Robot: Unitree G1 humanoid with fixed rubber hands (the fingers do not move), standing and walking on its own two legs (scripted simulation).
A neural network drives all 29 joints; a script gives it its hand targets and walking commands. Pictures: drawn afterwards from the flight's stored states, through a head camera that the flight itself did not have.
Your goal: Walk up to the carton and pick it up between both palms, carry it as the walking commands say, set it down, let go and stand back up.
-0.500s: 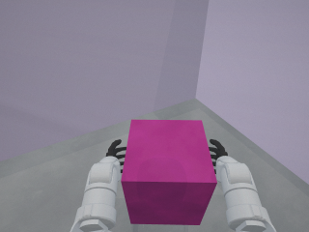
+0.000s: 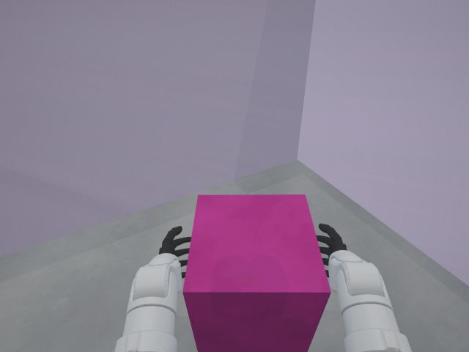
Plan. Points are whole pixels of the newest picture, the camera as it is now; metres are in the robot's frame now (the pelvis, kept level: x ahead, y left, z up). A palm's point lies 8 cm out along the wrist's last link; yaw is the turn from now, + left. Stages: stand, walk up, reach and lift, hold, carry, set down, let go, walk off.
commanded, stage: reach and lift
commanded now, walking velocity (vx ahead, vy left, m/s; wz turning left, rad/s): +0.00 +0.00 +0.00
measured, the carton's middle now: (251, 276) +0.31 -0.01 -0.01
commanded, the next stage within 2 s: hold in 0.10 s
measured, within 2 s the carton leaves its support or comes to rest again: neither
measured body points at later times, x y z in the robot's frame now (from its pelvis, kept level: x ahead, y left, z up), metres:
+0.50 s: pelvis +0.00 +0.00 +0.00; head -0.06 +0.00 +0.45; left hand +0.31 +0.14 +0.04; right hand +0.30 -0.17 +0.04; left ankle +0.04 +0.12 -0.73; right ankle +0.05 -0.14 -0.73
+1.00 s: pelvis +0.00 +0.00 +0.00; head -0.07 +0.00 +0.44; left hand +0.30 +0.14 +0.05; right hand +0.29 -0.17 +0.04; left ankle +0.04 +0.12 -0.73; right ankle +0.05 -0.14 -0.73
